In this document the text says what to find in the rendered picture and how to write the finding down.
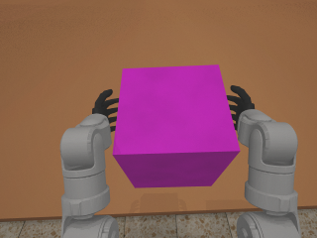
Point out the robot left upper arm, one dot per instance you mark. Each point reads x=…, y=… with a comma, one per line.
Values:
x=97, y=226

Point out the robot right upper arm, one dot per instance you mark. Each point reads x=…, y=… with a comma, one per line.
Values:
x=258, y=224

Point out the right robot forearm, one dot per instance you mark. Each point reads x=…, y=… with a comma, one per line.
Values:
x=272, y=163

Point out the robot right hand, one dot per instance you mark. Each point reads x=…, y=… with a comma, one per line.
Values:
x=243, y=102

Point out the carton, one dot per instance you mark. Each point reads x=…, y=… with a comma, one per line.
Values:
x=174, y=126

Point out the robot left hand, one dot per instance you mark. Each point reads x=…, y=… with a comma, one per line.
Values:
x=100, y=107

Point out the left robot forearm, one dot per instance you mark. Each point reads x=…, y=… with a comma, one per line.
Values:
x=82, y=153

